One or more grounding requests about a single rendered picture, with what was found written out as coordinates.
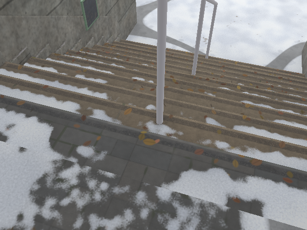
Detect stairs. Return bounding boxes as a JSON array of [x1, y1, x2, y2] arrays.
[[0, 39, 307, 172]]

